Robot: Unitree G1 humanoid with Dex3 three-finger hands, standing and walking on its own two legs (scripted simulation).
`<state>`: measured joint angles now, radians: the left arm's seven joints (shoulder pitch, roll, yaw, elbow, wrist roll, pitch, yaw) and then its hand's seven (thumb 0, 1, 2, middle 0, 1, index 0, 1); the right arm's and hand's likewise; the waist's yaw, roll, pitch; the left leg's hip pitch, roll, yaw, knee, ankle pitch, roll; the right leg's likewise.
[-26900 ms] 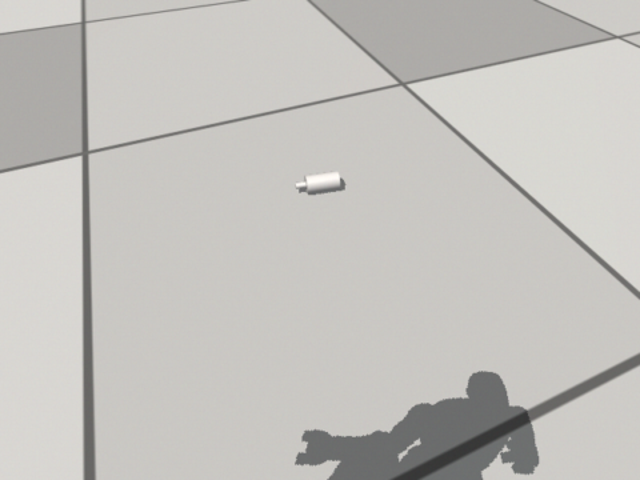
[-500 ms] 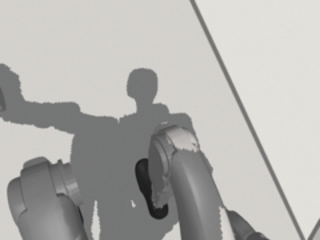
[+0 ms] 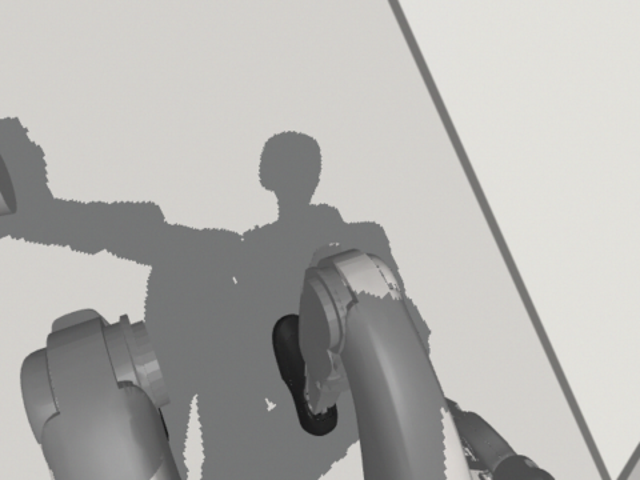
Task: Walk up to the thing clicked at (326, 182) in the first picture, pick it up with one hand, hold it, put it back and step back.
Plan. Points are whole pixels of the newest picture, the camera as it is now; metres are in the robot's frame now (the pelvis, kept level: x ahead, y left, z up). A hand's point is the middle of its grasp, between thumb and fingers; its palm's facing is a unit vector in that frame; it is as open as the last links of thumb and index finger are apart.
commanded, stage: withdraw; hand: left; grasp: from above
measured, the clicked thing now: out of the picture +0.46 +0.37 -0.26
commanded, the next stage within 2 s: home in 0.90 s
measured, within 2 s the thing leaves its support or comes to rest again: neither
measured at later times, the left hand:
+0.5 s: hand out of the picture +0.44 +0.37 -0.06, palm faces -0.44 -0.10 -0.89, open 14.1 cm
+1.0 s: hand out of the picture +0.44 +0.34 -0.12, palm faces -0.37 -0.08 -0.92, open 14.0 cm
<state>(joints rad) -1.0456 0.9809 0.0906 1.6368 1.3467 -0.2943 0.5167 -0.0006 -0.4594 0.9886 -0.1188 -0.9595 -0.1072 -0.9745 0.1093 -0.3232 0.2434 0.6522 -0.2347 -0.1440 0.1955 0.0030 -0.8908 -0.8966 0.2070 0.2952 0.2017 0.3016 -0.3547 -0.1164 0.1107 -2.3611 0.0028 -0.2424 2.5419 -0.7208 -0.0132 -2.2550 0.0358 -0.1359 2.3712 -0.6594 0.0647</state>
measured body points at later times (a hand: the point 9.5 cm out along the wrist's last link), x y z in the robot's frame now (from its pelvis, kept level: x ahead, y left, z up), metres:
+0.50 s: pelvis -0.01 +0.00 +0.05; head +0.21 +0.08 +0.44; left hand +0.46 +0.37 -0.01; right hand +0.10 -0.25 -0.06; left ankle +0.06 +0.13 -0.27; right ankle +0.11 -0.13 -0.27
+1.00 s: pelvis -0.02 +0.00 +0.03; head +0.21 +0.10 +0.40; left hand +0.46 +0.35 -0.07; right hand +0.06 -0.27 -0.06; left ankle +0.06 +0.13 -0.27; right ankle +0.11 -0.13 -0.27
